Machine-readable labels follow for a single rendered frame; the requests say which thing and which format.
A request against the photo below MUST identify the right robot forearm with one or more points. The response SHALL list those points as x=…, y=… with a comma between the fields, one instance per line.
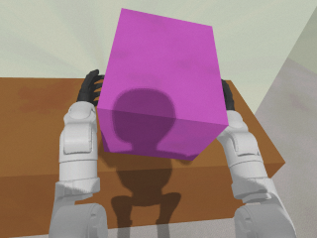
x=250, y=181

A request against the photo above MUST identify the left robot upper arm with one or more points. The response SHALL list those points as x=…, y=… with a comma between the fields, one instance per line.
x=88, y=220

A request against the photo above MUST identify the carton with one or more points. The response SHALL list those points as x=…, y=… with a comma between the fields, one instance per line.
x=162, y=93

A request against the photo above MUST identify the right robot upper arm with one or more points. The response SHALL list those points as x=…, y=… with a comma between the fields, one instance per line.
x=262, y=221

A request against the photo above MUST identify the left robot hand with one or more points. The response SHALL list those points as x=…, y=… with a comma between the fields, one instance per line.
x=86, y=92

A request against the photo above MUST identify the pedestal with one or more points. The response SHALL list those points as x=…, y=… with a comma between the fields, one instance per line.
x=135, y=190

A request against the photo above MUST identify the right robot hand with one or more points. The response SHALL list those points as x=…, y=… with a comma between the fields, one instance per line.
x=228, y=96

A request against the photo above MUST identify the left robot forearm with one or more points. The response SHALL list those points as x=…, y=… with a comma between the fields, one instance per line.
x=78, y=155

